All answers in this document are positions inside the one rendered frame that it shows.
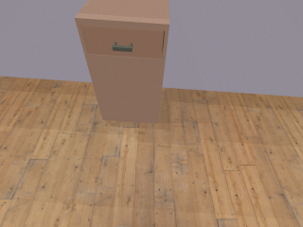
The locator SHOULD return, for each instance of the handle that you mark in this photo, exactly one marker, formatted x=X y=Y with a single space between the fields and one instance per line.
x=122 y=48

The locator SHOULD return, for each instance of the cabinet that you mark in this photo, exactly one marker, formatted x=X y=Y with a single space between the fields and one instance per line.
x=127 y=88

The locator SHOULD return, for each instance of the drawer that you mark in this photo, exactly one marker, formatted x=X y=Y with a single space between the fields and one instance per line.
x=147 y=43

